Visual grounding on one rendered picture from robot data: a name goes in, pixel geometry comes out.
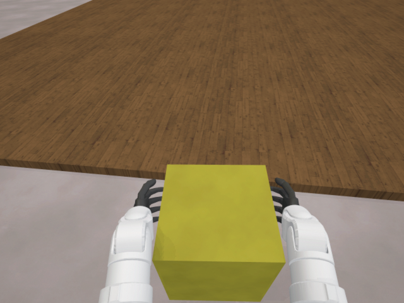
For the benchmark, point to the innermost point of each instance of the carton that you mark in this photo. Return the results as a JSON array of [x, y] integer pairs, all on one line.
[[217, 235]]

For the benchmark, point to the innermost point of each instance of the robot left hand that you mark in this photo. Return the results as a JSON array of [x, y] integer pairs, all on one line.
[[144, 194]]

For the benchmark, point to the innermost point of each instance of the robot right forearm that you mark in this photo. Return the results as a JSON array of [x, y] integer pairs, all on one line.
[[312, 268]]

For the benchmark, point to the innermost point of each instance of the robot left forearm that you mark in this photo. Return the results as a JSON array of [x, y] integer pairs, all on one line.
[[130, 258]]

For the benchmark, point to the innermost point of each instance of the robot right hand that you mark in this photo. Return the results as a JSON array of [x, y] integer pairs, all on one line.
[[288, 196]]

